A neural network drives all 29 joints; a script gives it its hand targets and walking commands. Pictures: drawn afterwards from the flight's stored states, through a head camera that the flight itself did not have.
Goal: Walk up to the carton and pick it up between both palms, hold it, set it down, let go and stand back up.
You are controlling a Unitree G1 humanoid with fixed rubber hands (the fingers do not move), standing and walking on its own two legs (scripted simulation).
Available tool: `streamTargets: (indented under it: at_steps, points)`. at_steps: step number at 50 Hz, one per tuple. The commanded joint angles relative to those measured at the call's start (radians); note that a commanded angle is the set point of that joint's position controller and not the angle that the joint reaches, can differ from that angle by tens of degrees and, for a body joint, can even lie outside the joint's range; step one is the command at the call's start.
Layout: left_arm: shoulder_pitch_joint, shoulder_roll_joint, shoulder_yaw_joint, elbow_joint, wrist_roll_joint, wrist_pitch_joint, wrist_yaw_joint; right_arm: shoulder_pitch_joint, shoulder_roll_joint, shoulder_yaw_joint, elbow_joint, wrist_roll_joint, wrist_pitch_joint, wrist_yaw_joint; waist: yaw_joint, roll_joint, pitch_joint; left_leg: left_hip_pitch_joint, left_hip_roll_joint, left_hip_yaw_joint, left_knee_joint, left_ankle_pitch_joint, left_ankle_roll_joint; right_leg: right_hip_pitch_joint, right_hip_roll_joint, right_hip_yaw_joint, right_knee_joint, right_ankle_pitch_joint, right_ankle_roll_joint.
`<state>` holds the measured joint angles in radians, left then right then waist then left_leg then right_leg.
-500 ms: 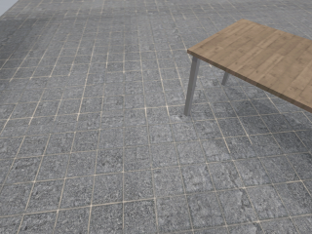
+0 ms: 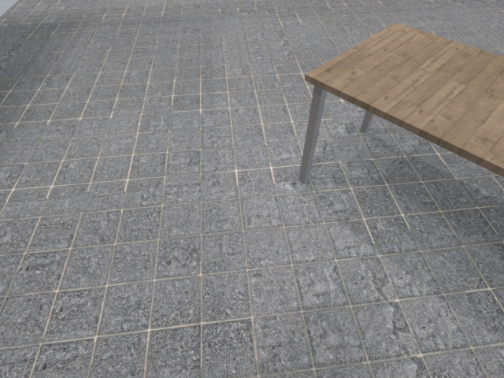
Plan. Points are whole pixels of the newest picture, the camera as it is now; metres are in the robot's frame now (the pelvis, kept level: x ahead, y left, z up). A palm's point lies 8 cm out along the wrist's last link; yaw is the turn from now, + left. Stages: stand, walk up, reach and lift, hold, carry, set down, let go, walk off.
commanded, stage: stand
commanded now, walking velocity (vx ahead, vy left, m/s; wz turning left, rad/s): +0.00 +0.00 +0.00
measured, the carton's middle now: out of the picture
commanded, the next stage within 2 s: none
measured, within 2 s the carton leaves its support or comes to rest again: neither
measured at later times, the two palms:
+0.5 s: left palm out of the picture -0.02 +0.19 -0.15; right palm out of the picture -0.03 -0.19 -0.16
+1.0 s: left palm out of the picture -0.02 +0.16 -0.15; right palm out of the picture -0.01 -0.23 -0.15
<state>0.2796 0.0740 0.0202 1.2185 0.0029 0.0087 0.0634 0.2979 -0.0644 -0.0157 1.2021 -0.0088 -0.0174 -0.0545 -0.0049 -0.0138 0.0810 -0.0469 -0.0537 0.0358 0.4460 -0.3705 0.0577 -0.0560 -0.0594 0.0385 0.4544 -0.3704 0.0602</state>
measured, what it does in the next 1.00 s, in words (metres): stands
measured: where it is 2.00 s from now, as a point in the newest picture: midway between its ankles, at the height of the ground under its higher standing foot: outside the picture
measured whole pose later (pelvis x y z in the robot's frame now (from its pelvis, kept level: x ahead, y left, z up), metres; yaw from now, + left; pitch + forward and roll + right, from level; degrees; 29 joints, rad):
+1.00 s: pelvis +0.03 -0.03 +0.00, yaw +1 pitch -1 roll +0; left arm 0.29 0.07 0.01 1.20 0.00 -0.01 0.06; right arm 0.29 -0.09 -0.01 1.20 0.00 -0.02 -0.06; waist 0.00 -0.01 0.08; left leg -0.02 -0.02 0.01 0.45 -0.41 0.02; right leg -0.03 -0.03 0.01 0.46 -0.42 0.02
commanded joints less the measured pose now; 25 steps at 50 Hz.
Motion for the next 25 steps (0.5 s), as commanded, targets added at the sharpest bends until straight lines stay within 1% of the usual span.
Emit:
streamTargets:
  at_steps: [1,2,3,4,5,6,7,8,9,10,11,12,13,14,15,16,17,18,19,20,21,22,23,24,25]
  points:
    - [0.117,0.054,0.003,-0.002,0.005,0.002,0.008,0.135,-0.078,-0.011,-0.003,-0.001,-0.003,-0.006,-0.005,-0.024,0.06,-0.08,0.148,-0.099,-0.063,0.612,0.007,-0.025,-0.037,-0.002,-0.044,0.497,-0.058]
    - [0.114,0.098,0.013,-0.012,0.005,0.001,0.005,0.117,-0.088,-0.013,0.001,-0.002,-0.003,-0.009,0.004,-0.01,0.101,-0.082,0.135,-0.086,-0.077,0.569,0.004,-0.041,-0.045,-0.005,-0.05,0.496,-0.061]
    - [0.15,0.078,0.004,0.001,-0.003,-0.001,0.007,0.128,-0.122,-0.018,0.001,0.003,-0.005,-0.011,0.006,0.057,0.049,-0.033,0.124,-0.078,-0.068,0.645,0.005,-0.029,-0.046,0.007,-0.041,0.543,-0.056]
    - [0.136,0.099,0.008,-0.005,0.002,-0.005,0.008,0.12,-0.105,-0.019,0.002,0.004,-0.011,-0.006,-0.003,0.034,0.003,-0.037,0.131,-0.081,-0.066,0.676,0.008,0.011,-0.046,-0.001,-0.023,0.536,-0.057]
    - [0.127,0.096,0.012,0.002,0.0,-0.002,0.007,0.158,-0.079,-0.011,0.009,0.002,-0.012,-0.005,-0.003,-0.014,0.052,-0.038,0.148,-0.105,-0.064,0.736,-0.002,-0.011,-0.036,-0.015,-0.012,0.51,-0.06]
    - [0.162,0.06,0.0,0.003,-0.005,0.001,0.007,0.137,-0.101,-0.019,0.005,0.005,-0.011,-0.005,0.012,0.012,0.016,0.016,0.139,-0.093,-0.065,0.71,0.006,-0.048,-0.036,-0.018,-0.025,0.496,-0.053]
    - [0.152,0.075,0.008,0.012,0.0,0.003,0.005,0.105,-0.128,-0.024,0.0,0.002,-0.013,-0.011,0.023,0.014,0.014,0.002,0.143,-0.091,-0.067,0.726,0.013,-0.031,-0.031,-0.015,-0.036,0.481,-0.052]
    - [0.111,0.089,0.01,-0.001,-0.004,-0.003,0.004,0.12,-0.11,-0.02,-0.012,0.005,-0.014,-0.006,-0.003,-0.028,0.035,-0.028,0.146,-0.094,-0.058,0.763,0.004,-0.02,-0.036,-0.018,-0.013,0.505,-0.063]
    - [0.127,0.103,0.013,-0.002,-0.003,-0.008,0.004,0.11,-0.129,-0.017,-0.007,-0.002,-0.015,-0.008,0.012,-0.009,0.015,0.018,0.146,-0.096,-0.067,0.743,0.014,-0.035,-0.044,-0.001,-0.019,0.543,-0.066]
    - [0.116,0.1,0.009,-0.009,-0.002,-0.013,0.001,0.137,-0.139,-0.025,-0.01,0.004,-0.015,-0.01,-0.004,0.012,0.006,0.025,0.147,-0.093,-0.049,0.824,0.011,-0.038,-0.034,-0.026,-0.009,0.533,-0.054]
    - [0.111,0.099,0.011,-0.002,0.0,-0.005,0.005,0.146,-0.094,-0.012,0.005,0.005,-0.013,-0.001,-0.008,0.024,0.028,-0.001,0.151,-0.105,-0.056,0.8,0.01,-0.045,-0.034,-0.023,-0.017,0.487,-0.051]
    - [0.128,0.093,0.006,-0.008,-0.002,-0.005,0.005,0.166,-0.094,-0.014,0.004,0.007,-0.011,-0.003,-0.009,0.06,0.019,0.028,0.154,-0.094,-0.062,0.846,-0.001,-0.052,-0.038,-0.022,0.007,0.469,-0.054]
    - [0.136,0.087,0.005,-0.006,-0.002,-0.006,0.005,0.153,-0.112,-0.017,0.008,0.004,-0.004,-0.011,0.006,0.089,0.058,0.039,0.149,-0.084,-0.047,0.863,0.0,-0.091,-0.043,-0.024,0.005,0.476,-0.059]
    - [0.142,0.086,0.007,0.008,-0.001,0.002,0.008,0.127,-0.082,-0.013,-0.008,0.005,-0.008,-0.011,0.005,0.01,0.061,0.011,0.152,-0.088,-0.044,0.805,0.006,-0.085,-0.03,-0.034,-0.012,0.475,-0.052]
    - [0.143,0.073,0.001,-0.002,-0.003,-0.001,0.006,0.161,-0.088,-0.009,0.001,0.001,-0.011,-0.014,0.002,-0.003,0.027,0.012,0.152,-0.09,-0.048,0.814,0.006,-0.049,-0.036,-0.021,-0.007,0.491,-0.065]
    - [0.135,0.09,0.003,-0.005,-0.008,-0.008,0.006,0.18,-0.133,-0.023,0.007,0.004,-0.009,-0.016,-0.004,0.04,0.02,0.043,0.15,-0.09,-0.049,0.86,0.011,-0.059,-0.038,-0.033,0.011,0.467,-0.06]
    - [0.131,0.059,-0.004,-0.005,-0.011,-0.005,0.002,0.177,-0.1,-0.014,0.021,0.002,-0.007,-0.017,0.003,0.065,0.02,0.069,0.161,-0.081,-0.035,0.928,0.006,-0.084,-0.033,-0.038,0.027,0.439,-0.056]
    - [0.121,0.075,0.005,-0.014,-0.009,-0.007,0.002,0.176,-0.08,-0.006,0.015,0.006,0.0,-0.016,-0.009,0.104,0.051,0.069,0.168,-0.086,-0.039,0.98,0.002,-0.123,-0.025,-0.041,0.048,0.389,-0.063]
    - [0.106,0.093,0.007,-0.008,-0.003,-0.004,0.009,0.173,-0.115,-0.012,-0.002,0.004,-0.002,-0.01,-0.02,0.027,0.034,0.048,0.182,-0.126,-0.043,0.98,0.009,-0.098,-0.019,-0.036,0.024,0.376,-0.063]
    - [0.098,0.057,-0.005,-0.01,-0.002,-0.003,0.004,0.154,-0.107,-0.012,-0.003,0.001,0.002,-0.009,-0.014,0.068,0.066,0.054,0.173,-0.094,-0.026,0.967,0.01,-0.134,-0.027,-0.03,0.017,0.35,-0.065]
    - [0.115,0.037,-0.01,-0.017,-0.001,-0.002,0.002,0.168,-0.12,-0.014,0.002,-0.001,0.005,-0.01,-0.008,0.083,0.022,0.046,0.176,-0.101,-0.03,0.986,0.007,-0.099,-0.025,-0.045,0.024,0.346,-0.059]
    - [0.1,0.057,-0.006,-0.011,-0.004,0.0,0.007,0.155,-0.117,-0.013,-0.006,0.006,0.004,-0.011,-0.011,0.046,0.079,0.022,0.175,-0.115,-0.029,0.973,0.003,-0.109,-0.019,-0.046,0.022,0.344,-0.056]
    - [0.12,0.066,-0.003,-0.022,-0.007,-0.003,0.0,0.151,-0.104,-0.009,-0.005,0.004,0.006,-0.014,0.006,0.039,0.036,0.024,0.159,-0.093,-0.023,0.939,0.005,-0.093,-0.025,-0.037,0.013,0.413,-0.06]
    - [0.133,0.08,-0.002,-0.007,0.003,0.001,0.007,0.145,-0.118,-0.01,-0.01,0.001,-0.004,-0.012,0.006,-0.048,0.054,-0.032,0.166,-0.119,-0.044,0.848,0.009,-0.053,-0.023,-0.03,0.001,0.446,-0.065]
    - [0.129,0.095,0.001,-0.007,0.007,-0.002,0.008,0.146,-0.116,-0.01,-0.014,0.004,-0.008,-0.008,-0.004,-0.057,0.035,-0.031,0.154,-0.107,-0.04,0.771,0.006,-0.011,-0.04,-0.019,-0.012,0.552,-0.058]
